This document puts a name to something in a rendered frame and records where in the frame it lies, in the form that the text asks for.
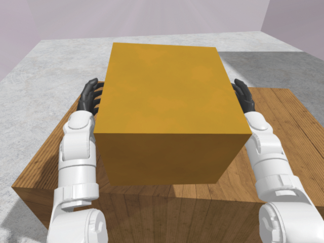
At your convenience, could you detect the pedestal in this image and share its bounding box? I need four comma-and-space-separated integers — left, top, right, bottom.
11, 81, 324, 243

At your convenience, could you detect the right robot upper arm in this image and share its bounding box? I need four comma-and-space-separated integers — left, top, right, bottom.
259, 202, 324, 243

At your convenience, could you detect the left robot upper arm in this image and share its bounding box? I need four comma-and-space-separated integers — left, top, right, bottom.
48, 208, 108, 243

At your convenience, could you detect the robot right forearm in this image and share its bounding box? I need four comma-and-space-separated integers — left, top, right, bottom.
244, 111, 324, 223

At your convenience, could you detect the robot left forearm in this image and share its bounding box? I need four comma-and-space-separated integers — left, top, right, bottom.
47, 110, 99, 243

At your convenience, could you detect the right robot hand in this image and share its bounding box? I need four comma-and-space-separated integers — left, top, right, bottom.
231, 79, 256, 114

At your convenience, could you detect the carton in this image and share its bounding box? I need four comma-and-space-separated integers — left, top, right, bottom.
93, 43, 252, 186

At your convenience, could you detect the left robot hand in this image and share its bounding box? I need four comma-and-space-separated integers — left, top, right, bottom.
76, 78, 104, 116

